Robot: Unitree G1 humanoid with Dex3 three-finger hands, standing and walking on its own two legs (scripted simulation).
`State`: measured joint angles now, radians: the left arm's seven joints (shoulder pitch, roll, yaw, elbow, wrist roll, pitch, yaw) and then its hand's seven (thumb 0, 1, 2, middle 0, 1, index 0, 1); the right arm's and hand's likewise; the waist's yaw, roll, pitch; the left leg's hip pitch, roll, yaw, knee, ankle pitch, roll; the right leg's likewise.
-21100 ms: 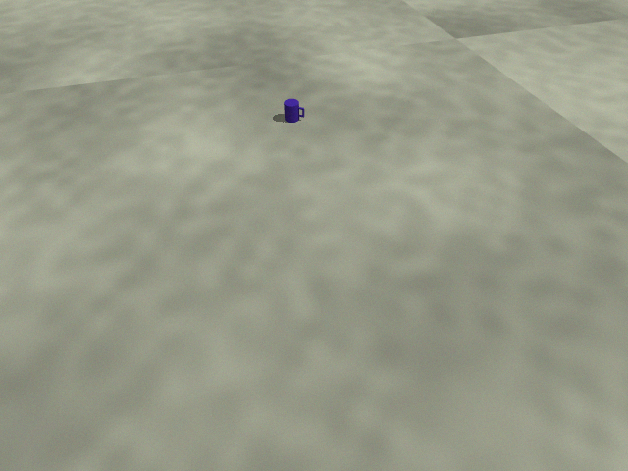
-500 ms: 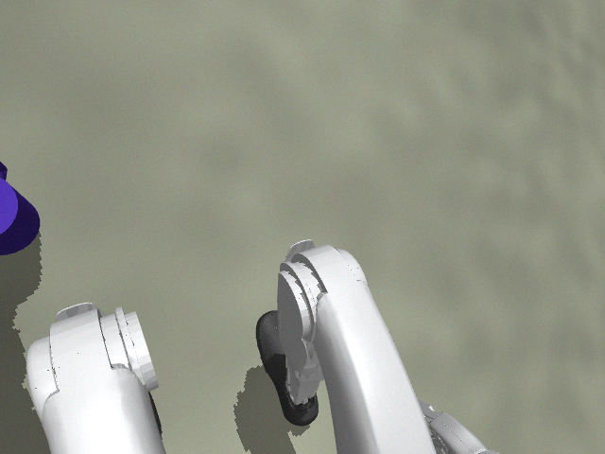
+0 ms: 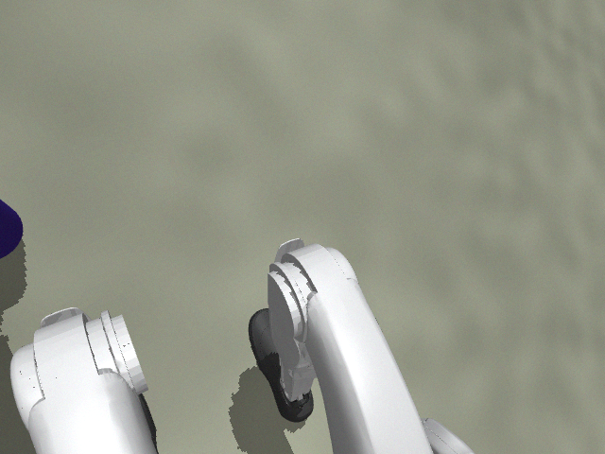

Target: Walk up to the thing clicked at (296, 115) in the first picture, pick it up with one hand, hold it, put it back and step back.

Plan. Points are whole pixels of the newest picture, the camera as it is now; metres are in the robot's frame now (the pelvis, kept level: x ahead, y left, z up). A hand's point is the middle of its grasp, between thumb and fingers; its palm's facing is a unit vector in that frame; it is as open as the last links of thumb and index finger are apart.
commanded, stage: close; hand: left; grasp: from above
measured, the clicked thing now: out of the picture +0.47 +0.29 -0.25
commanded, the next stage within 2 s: settle in 1.12 s
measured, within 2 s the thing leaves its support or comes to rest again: leaves its support in 1.74 s
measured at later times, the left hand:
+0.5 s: hand out of the picture +0.44 +0.31 -0.21, palm faces -0.44 -0.11 -0.89, open 13.3 cm
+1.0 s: hand out of the picture +0.44 +0.31 -0.21, palm faces -0.44 -0.12 -0.89, open 12.7 cm
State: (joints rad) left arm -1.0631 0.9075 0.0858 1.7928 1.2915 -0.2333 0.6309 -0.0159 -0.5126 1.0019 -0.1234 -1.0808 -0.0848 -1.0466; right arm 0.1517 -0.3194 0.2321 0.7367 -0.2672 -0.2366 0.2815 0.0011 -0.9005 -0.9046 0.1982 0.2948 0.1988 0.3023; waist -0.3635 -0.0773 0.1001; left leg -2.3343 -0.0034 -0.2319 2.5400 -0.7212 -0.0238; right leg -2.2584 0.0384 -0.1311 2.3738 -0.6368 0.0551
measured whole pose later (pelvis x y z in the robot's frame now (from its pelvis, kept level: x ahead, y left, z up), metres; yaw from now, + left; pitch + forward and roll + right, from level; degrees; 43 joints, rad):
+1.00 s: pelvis +0.00 +0.00 +0.00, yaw +0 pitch +28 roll -12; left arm -1.07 0.92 0.07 1.79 1.29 -0.23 0.63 -0.03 -0.37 0.99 -0.41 -1.05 -0.22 -1.03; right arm 0.14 -0.33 0.24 0.70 -0.27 -0.23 0.26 0.00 -0.90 -0.91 0.20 0.29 0.20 0.30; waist -0.37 -0.08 0.11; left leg -2.33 0.00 -0.23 2.52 -0.71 -0.02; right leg -2.24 0.04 -0.13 2.35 -0.63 0.06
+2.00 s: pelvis +0.01 +0.00 +0.05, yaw +5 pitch +36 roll -7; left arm -0.81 0.63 0.02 1.23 1.15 -0.04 0.37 0.03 -0.16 0.71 -0.81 -0.90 -0.46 -0.74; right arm 0.10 -0.30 0.02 0.70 -0.12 -0.10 0.16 0.00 -0.92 -0.91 0.20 0.29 0.20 0.30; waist -0.25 0.00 -0.07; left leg -2.25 0.00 -0.13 2.34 -0.73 -0.02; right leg -2.21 0.01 -0.06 2.25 -0.68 0.03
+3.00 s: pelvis +0.02 +0.00 +0.19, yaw +9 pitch +34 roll -4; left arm -0.41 0.54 -0.07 0.67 0.98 0.03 0.12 -0.01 -0.16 0.72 -0.91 -0.86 -0.47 -0.72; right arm 0.16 -0.27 -0.03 0.62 -0.02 0.02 0.03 0.00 -0.91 -0.91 0.20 0.29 0.20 0.30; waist -0.14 0.04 -0.19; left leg -1.80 0.01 -0.06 1.88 -0.67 -0.01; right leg -1.78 -0.01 -0.02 1.83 -0.64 0.03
